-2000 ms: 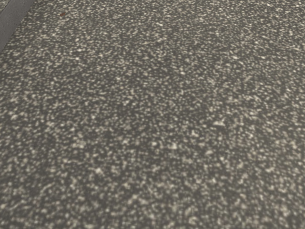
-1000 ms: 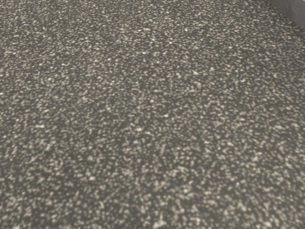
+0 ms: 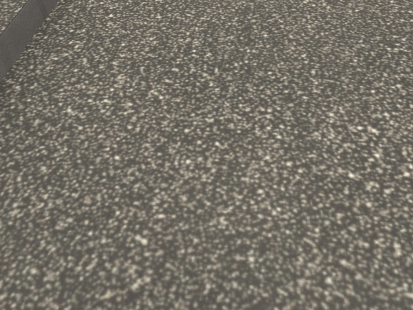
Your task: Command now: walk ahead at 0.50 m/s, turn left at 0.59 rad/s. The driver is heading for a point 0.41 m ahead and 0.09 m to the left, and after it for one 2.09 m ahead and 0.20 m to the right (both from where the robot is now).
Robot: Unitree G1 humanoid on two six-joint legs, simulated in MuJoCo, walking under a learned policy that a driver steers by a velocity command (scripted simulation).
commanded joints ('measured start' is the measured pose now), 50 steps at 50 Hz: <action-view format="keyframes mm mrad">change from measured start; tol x32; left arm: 1 109 98 29 -8 -11 -24 0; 50 254 260 104 6 -25 72 -7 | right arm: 1 13 -51 -7 -65 -13 15 23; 15 -374 3 34 -223 -18 19 68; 22 60 -234 -55 -154 4 9 -2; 50 -119 0 13 -101 13 44 -59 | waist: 1 40 -153 -28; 21 -25 167 -307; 47 44 33 -47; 50 118 -342 -150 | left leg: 1 -222 99 -16 44 70 -20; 19 64 -32 203 -562 131 103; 22 703 482 -644 -714 749 361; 30 167 279 25 -834 1091 136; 48 264 310 163 -475 760 50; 50 -159 -9 193 -33 -285 -71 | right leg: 1 199 -265 253 -278 95 -101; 14 316 -269 -100 -300 380 -88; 19 370 -274 -188 168 900 -54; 22 -329 6 -20 1002 -411 68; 46 -94 -20 -28 170 -218 -34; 50 311 -414 569 -116 815 -333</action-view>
